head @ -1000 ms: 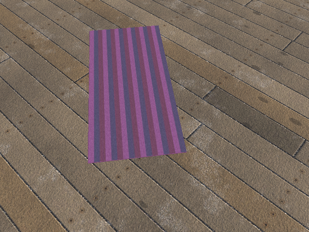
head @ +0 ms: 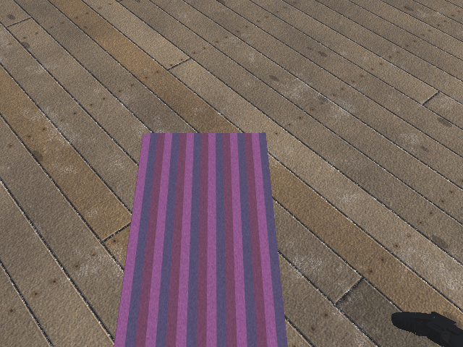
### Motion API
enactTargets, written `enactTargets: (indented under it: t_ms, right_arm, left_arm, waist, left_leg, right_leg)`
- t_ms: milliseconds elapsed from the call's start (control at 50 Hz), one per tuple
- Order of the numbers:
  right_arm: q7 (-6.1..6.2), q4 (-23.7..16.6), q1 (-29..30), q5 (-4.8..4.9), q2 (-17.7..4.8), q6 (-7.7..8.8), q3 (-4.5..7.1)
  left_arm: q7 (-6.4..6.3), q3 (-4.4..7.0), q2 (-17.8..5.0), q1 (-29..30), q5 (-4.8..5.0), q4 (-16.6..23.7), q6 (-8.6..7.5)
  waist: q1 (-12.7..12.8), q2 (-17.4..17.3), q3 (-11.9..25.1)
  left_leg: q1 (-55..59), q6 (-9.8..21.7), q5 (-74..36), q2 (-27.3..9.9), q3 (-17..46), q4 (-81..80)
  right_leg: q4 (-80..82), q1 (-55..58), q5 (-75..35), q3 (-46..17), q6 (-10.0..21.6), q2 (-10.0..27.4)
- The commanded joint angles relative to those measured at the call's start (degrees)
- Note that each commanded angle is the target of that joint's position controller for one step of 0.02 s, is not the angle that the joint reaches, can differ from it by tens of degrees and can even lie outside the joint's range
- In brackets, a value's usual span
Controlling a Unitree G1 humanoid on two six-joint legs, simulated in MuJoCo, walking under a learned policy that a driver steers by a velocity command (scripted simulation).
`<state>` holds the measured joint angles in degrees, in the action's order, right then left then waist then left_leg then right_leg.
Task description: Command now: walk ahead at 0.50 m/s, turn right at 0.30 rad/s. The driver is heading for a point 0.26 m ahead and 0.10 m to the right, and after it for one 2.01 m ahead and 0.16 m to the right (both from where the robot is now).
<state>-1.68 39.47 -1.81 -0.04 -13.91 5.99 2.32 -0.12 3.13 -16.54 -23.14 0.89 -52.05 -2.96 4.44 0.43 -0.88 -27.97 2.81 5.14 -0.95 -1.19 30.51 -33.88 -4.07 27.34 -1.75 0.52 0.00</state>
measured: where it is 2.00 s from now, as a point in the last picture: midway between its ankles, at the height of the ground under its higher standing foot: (276, 160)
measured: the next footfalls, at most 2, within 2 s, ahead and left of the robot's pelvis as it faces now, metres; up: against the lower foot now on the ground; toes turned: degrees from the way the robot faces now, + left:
right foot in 0.50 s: +0.39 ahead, -0.18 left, +0.00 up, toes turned -15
left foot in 1.06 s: +0.74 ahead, +0.00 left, +0.00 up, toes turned -2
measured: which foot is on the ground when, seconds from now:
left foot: down 0.00-0.50, up 0.52-1.00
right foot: up 0.00-0.48, down 0.50-1.00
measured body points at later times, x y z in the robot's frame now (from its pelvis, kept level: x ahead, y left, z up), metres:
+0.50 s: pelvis +0.25 -0.04 +0.00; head +0.28 -0.05 +0.45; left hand +0.51 +0.14 -0.09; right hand +0.18 -0.31 -0.14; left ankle +0.11 +0.12 -0.72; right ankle +0.35 -0.17 -0.72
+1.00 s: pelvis +0.51 -0.09 +0.01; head +0.54 -0.09 +0.46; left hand +0.58 +0.18 -0.12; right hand +0.66 -0.35 -0.10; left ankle +0.71 +0.01 -0.69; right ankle +0.35 -0.17 -0.72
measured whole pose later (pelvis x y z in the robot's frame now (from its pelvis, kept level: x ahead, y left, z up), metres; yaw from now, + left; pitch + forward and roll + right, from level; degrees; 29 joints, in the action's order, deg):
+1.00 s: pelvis +0.51 -0.09 +0.01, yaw -6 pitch +2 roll -2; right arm -2.6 47.6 -5.1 1.2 -14.2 3.1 2.8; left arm -0.5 4.2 -14.9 -17.8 0.2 -51.2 -4.4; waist 3.2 -2.1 -0.7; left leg -36.1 2.9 -1.2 -4.1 -0.4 34.7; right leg -11.0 6.1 19.0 9.0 0.2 -2.1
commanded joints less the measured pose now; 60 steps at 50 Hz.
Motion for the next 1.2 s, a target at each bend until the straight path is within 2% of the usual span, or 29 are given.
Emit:
enactTargets:
  t_ms: [20, 40, 80, 100, 160, 180, 280, 380, 460, 500, 520, 540, 560, 580, 600, 620, 660, 740, 860, 960, 1020, 1060, 1080, 1100, 1120, 1140, 1160, 1180, 1200]
  right_arm:
    - [0.92, 2.06, -23.87, -0.43, -12.06, -0.35, 4.33]
    - [1.13, 1.8, -20.01, -0.02, -9.57, -0.3, 3.42]
    - [0.85, 1.79, -12.88, -0.17, -5.93, -0.08, 2.27]
    - [0.85, 2.06, -11.22, -0.62, -5.95, 0.3, 2.24]
    - [0.92, 3.49, -9.69, -0.76, -5.15, 1.18, 2.58]
    - [1.11, 3.99, -9.73, -0.89, -7.32, 1.37, 3.05]
    - [2.14, 6.31, -12.21, -0.74, -8.63, 0.7, 3.59]
    - [2.07, 9.7, -17.54, 0.83, -10.67, -0.73, 4.12]
    - [2.08, 11.66, -17.59, 1.85, -12.67, -2.03, 4.57]
    - [2.45, 11.96, -16.28, 1.71, -11.98, -2.67, 3.96]
    - [2.58, 10.46, -16.47, 0.22, -9.62, -2.39, 2.82]
    - [1.72, 9.55, -23.13, -0.17, -2.11, -1.02, 0.45]
    - [1.16, 10.2, -18.05, 2.18, -7.79, 0.5, 1.77]
    - [0.95, 8.25, -12.66, 3.67, -9.46, 1.18, 2.37]
    - [1.38, 8.33, -10.44, 2.4, -8.77, 1.53, 2.18]
    - [1.67, 8.45, -10.87, 1.56, -8.26, 1.32, 2.54]
    - [1.62, 9.59, -13.41, 1.45, -7.31, -0.26, 2.65]
    - [1.93, 9.15, -10.14, 0.96, -5.48, -2.29, 2.17]
    - [0.7, 6.7, -1.62, 1.29, -4.36, -1.98, 1.53]
    - [-0.98, 3.16, 3.77, 1.27, -4.15, -1.91, 1.1]
    - [-1.86, 2.03, 0.87, 1.18, -6.24, -2.08, 2.09]
    - [-1.46, 5.14, -13.33, 1.27, -10.71, -2.42, 4.78]
    - [-0.27, 6.57, -22.4, 1.24, -16.19, -2.85, 6.61]
    - [-0.2, 5.26, -20.4, 1.93, -19.09, -2.59, 6.78]
    - [-0.31, 4.96, -21.72, 1.28, -14.99, -2.36, 5.36]
    - [-0.05, 4.78, -20.18, 0.93, -11.78, -2.06, 4.69]
    - [-0.1, 4.09, -16.57, 0.99, -10.62, -1.69, 4.29]
    - [-0.06, 3.35, -13.11, 0.89, -8.04, -1.61, 3.52]
    - [0.25, 2.32, -11.14, 0.11, -7.97, -1.57, 3.2]
  left_arm:
    - [0.14, 0.21, -5.08, -2.51, 1.26, 4.55, -2.47]
    - [0.14, 1.2, -7.9, 2.42, 2.0, 6.06, -2.57]
    - [-0.35, 1.58, -6.63, 6.87, 0.73, 6.65, -1.74]
    - [-0.24, 1.71, -5.44, 4.84, 0.83, 6.72, -1.03]
    - [-0.34, 1.86, -3.26, 4.65, 1.01, 6.47, 1.01]
    - [-0.33, 1.68, -2.33, 5.27, 0.91, 7.73, 1.38]
    - [0.95, 1.28, -1.33, 12.75, 0.23, 10.06, 0.86]
    - [2.32, 0.32, -0.26, 22.09, 0.09, 13.84, 0.31]
    - [3.01, 1.13, -2.63, 21.81, -0.03, 15.35, 0.09]
    - [2.48, 3.9, -7.18, 6.55, -0.04, 10.69, 0.05]
    - [1.4, 5.65, -12.35, -3.22, -0.2, 8.67, 0.41]
    - [1.38, 5.73, -16.4, -2.53, -0.21, 8.29, 0.19]
    - [1.53, 4.22, -10.99, -2.75, -0.35, 9.22, -0.27]
    - [1.57, 3.51, -8.72, 0.89, -0.53, 9.05, -0.77]
    - [1.65, 2.87, -7.0, 4.31, -0.45, 9.47, -1.12]
    - [1.74, 2.52, -5.51, 8.01, -0.75, 9.69, -1.19]
    - [1.76, 2.13, -3.69, 10.4, -1.45, 10.02, -1.82]
    - [0.89, 2.61, -5.4, 8.86, -1.33, 7.96, -2.93]
    - [-0.13, 2.73, -6.46, 6.38, -1.37, 5.22, -3.17]
    - [-0.55, 3.11, -7.0, 3.81, -0.55, 2.58, -1.91]
    - [-1.28, 3.72, -9.17, 5.85, -0.21, 2.97, -0.66]
    - [-2.0, 3.54, -9.52, 7.34, -0.19, 3.72, 0.37]
    - [-2.22, 2.62, -7.77, 6.17, -1.27, 5.12, -0.03]
    - [-1.15, 0.22, -0.17, 2.28, -2.05, 7.53, -1.96]
    - [0.05, 1.0, -5.08, 6.31, 0.07, 7.77, -4.56]
    - [0.59, 1.25, -6.62, 10.84, 1.82, 9.23, -5.73]
    - [0.32, 1.1, -5.96, 12.6, 1.08, 9.56, -6.21]
    - [-0.33, 1.71, -6.48, 14.47, -0.82, 9.29, -5.81]
    - [-0.31, 1.97, -6.48, 12.41, -0.94, 9.37, -5.05]
  waist:
    - [-11.27, -12.9, 21.35]
    - [-10.87, -9.71, 12.82]
    - [-7.71, -4.6, 4.28]
    - [-5.42, -7.78, 3.58]
    - [-3.98, -4.3, 1.25]
    - [-3.16, -6.13, 0.55]
    - [-5.61, -2.78, -1.75]
    - [-8.67, -2.06, -5.1]
    - [-5.72, -5.0, -2.7]
    - [2.52, -4.68, 6.44]
    - [5.78, 2.41, 13.69]
    - [-0.43, 14.97, 20.6]
    - [2.87, 7.93, 21.64]
    - [2.49, 7.01, 12.99]
    - [0.78, 2.9, 8.17]
    - [-1.97, 3.21, 6.07]
    - [-4.72, 3.91, 4.94]
    - [-4.99, 1.79, 0.49]
    - [-1.67, 2.36, -2.55]
    - [-0.04, 2.2, -4.51]
    - [-2.98, 4.78, -1.04]
    - [-10.72, 3.9, 7.04]
    - [-13.52, -4.18, 13.37]
    - [-7.65, -17.18, 18.94]
    - [-11.14, -10.71, 21.92]
    - [-11.48, -7.88, 15.08]
    - [-9.04, -1.45, 9.28]
    - [-7.29, 1.18, 6.24]
    - [-4.88, -1.99, 5.5]
  left_leg:
    - [49.11, 13.26, 14.91, -22.76, 39.69, -11.23]
    - [41.97, 10.62, 14.42, -21.16, 30.85, -12.49]
    - [27.72, 7.61, 6.87, -15.95, 18.73, -16.71]
    - [23.54, 7.64, 4.24, -15.62, 15.27, -18.61]
    - [19.26, 7.08, -2.14, -13.16, 6.77, -22.17]
    - [18.63, 8.24, -4.61, -15.28, 5.74, -22.76]
    - [21.49, 7.02, -8.99, -13.24, -3.61, -23.4]
    - [28.01, 7.26, -8.89, -15.43, -5.44, -22.63]
    - [33.89, 5.68, -26.86, -17.12, -6.2, -14.76]
    - [28.11, 2.61, -37.63, -13.09, -10.0, 3.58]
    - [13.36, 0.01, -19.25, -10.12, -10.93, 22.06]
    - [-6.9, -2.9, 27.44, 0.97, -4.77, 40.55]
    - [-12.17, -2.14, 29.13, -0.13, 5.2, 46.72]
    - [-16.68, -1.07, 24.61, -2.74, 4.48, 47.15]
    - [-13.95, -0.43, 19.84, -5.63, 4.45, 43.11]
    - [-12.23, -0.73, 16.06, -7.0, 4.02, 39.6]
    - [-6.19, -1.01, 12.21, -8.43, 4.9, 36.78]
    - [-10.86, -3.09, 4.12, -9.07, 4.92, 27.38]
    - [-10.83, -2.21, -11.73, -5.56, 3.71, 10.46]
    - [-13.46, 0.08, -7.4, -4.07, 1.62, 4.0]
    - [-6.48, 2.86, 1.63, -0.08, -3.14, 3.85]
    - [13.37, 6.14, 1.3, 4.82, -5.11, 0.8]
    - [31.47, 10.32, 0.51, -4.38, 10.12, -0.05]
    - [48.7, 22.13, 11.15, -17.92, 44.72, -9.4]
    - [51.05, 20.67, 14.89, -17.95, 47.62, -13.67]
    - [46.19, 17.84, 11.88, -15.88, 38.39, -13.18]
    - [36.88, 15.84, 5.32, -13.34, 31.38, -13.43]
    - [29.56, 13.62, 0.2, -10.75, 26.04, -14.66]
    - [24.42, 14.67, -4.57, -10.88, 24.69, -15.81]
  right_leg:
    - [-38.91, -38.3, 5.83, -6.43, 1.23, -0.12]
    - [-40.36, -41.26, 0.77, -5.72, 1.55, 2.28]
    - [-35.81, -37.56, -7.44, -4.4, 1.35, 6.05]
    - [-34.53, -34.11, -10.07, -4.85, 0.99, 7.44]
    - [-33.32, -32.66, -13.7, -4.55, 0.69, 7.9]
    - [-31.5, -34.29, -15.72, -4.99, 0.07, 8.23]
    - [-16.1, -35.76, -27.94, -3.06, -0.25, 7.53]
    - [-4.0, -35.84, -26.57, 1.05, 1.59, 5.71]
    - [0.39, -29.33, -17.45, 4.64, 4.89, 2.26]
    - [4.35, -6.08, -22.06, 7.33, 7.78, -2.5]
    - [2.43, 12.54, -25.55, -6.03, 11.23, 7.09]
    - [10.78, 26.43, -14.04, -36.09, 21.03, 20.84]
    - [15.65, 25.75, -11.11, -39.62, 20.3, 21.85]
    - [15.99, 19.52, -15.61, -29.87, 17.52, 19.69]
    - [15.34, 10.74, -27.22, -21.48, 14.62, 16.76]
    - [17.23, 4.86, -28.1, -17.5, 14.41, 15.28]
    - [21.83, -2.48, -28.23, -14.5, 14.76, 13.78]
    - [26.53, -4.58, -29.66, -7.04, 14.09, 13.33]
    - [28.84, -1.62, -28.85, 3.55, 10.06, 11.98]
    - [25.09, 8.62, -34.02, 7.08, 8.4, 15.2]
    - [15.47, 11.9, -58.34, 9.64, 6.32, 15.76]
    - [-4.58, 6.73, -67.51, 12.55, 3.38, 12.52]
    - [-23.49, -8.2, -48.41, 12.96, 0.8, 9.72]
    - [-44.26, -33.17, 2.26, 6.31, -3.11, -4.48]
    - [-48.58, -39.48, 3.81, -5.32, -1.06, -1.81]
    - [-47.13, -42.56, 0.0, -4.63, 0.39, 0.97]
    - [-41.05, -40.89, -4.37, -4.08, 0.88, 3.72]
    - [-35.25, -36.86, -7.06, -3.42, 0.96, 5.63]
    - [-33.67, -33.17, -8.44, -3.65, 0.36, 6.52]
